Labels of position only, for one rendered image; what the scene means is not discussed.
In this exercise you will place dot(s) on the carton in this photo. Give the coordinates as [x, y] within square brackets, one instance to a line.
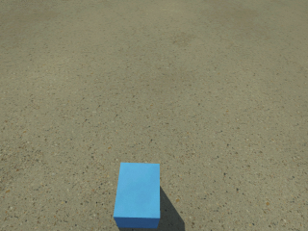
[137, 200]

